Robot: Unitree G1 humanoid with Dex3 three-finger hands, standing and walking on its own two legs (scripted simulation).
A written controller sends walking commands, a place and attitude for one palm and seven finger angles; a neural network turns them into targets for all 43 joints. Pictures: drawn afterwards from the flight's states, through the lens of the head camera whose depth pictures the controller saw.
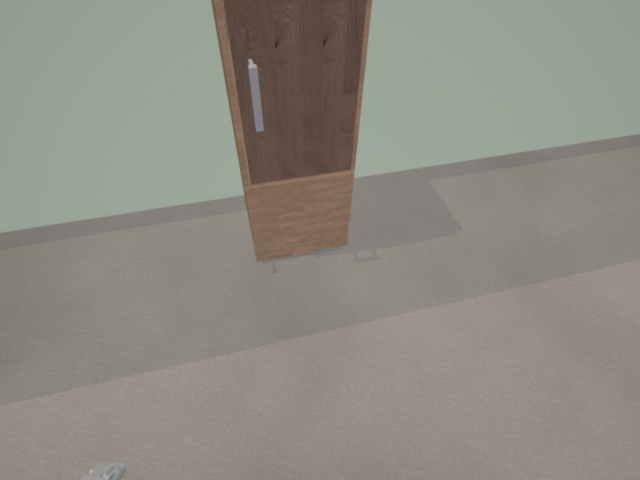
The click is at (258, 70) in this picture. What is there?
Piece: cupboard door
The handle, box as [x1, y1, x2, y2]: [248, 59, 263, 131]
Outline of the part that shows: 248,59 248,71 256,131 263,130 257,69 256,65 252,63 251,59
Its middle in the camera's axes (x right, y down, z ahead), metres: -0.18 -0.37 +1.02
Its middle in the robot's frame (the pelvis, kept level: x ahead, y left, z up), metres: +1.00 +0.23 -0.03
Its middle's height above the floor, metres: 0.74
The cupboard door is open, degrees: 0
